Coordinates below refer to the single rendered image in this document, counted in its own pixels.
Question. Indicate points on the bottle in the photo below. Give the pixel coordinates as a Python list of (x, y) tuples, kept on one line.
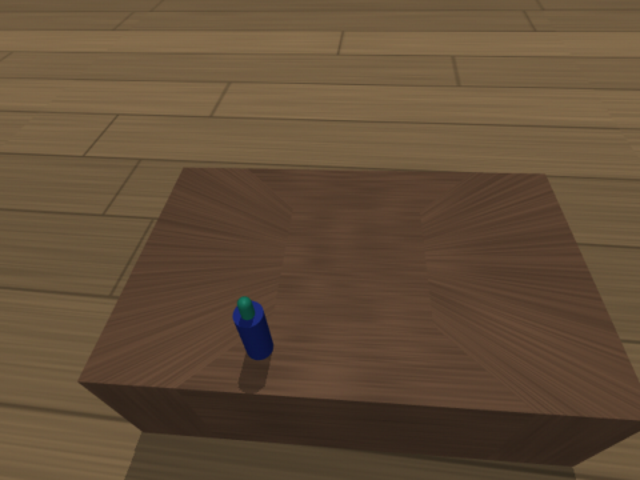
[(253, 329)]

